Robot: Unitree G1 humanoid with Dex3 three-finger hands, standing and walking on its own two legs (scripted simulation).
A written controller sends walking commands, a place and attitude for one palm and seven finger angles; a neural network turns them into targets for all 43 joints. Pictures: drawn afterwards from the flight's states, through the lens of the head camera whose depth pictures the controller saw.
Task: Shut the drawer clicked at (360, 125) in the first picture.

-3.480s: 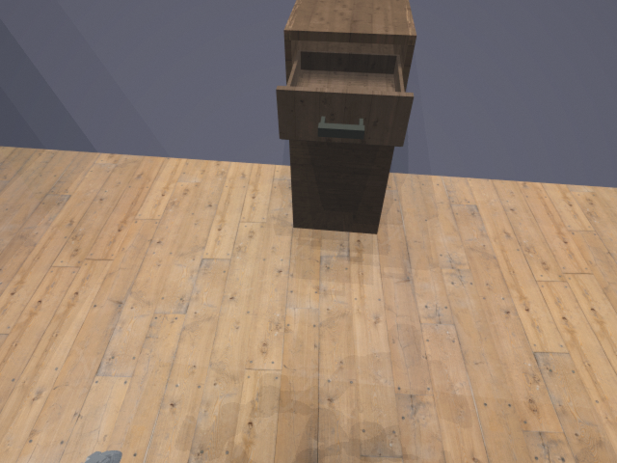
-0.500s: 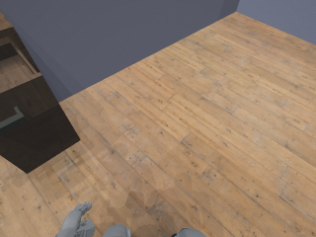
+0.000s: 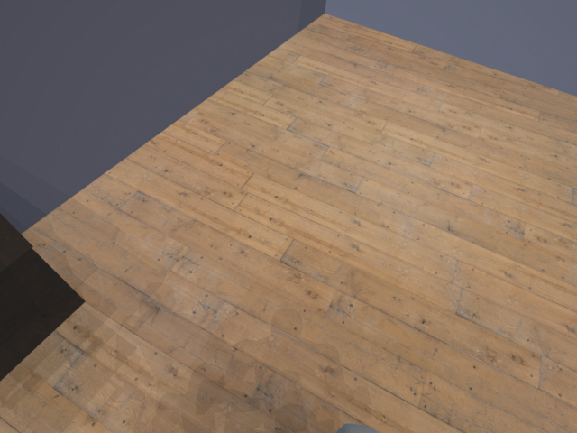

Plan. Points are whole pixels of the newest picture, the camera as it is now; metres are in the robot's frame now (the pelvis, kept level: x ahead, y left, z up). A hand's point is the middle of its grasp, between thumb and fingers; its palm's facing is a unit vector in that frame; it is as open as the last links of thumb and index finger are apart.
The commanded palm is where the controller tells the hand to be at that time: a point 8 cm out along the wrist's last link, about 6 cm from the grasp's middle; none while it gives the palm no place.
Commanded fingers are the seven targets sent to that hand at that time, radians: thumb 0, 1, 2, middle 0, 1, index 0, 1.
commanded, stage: walk to a spot facing it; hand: left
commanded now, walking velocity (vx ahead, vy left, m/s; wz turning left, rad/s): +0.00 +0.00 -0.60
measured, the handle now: out of the picture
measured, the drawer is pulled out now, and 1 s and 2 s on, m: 0.29 0.29 0.29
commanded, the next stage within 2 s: turn to face it in 0.80 s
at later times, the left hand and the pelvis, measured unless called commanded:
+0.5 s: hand out of the picture +0.13 +0.19 -0.18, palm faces -0.19 -0.97 -0.18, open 7.4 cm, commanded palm none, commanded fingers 0.00 0.90 0.90 -0.20 -0.30 -0.20 -0.30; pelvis +0.04 +0.01 -0.01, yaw -16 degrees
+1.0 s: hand (279, 315) +0.34 +0.03 -0.17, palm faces -0.59 -0.78 -0.21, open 7.4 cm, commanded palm none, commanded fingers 0.00 0.90 0.90 -0.20 -0.30 -0.20 -0.30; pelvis +0.11 -0.04 -0.02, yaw -33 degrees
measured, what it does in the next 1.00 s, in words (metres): walks ahead, turning right: right foot, then left foot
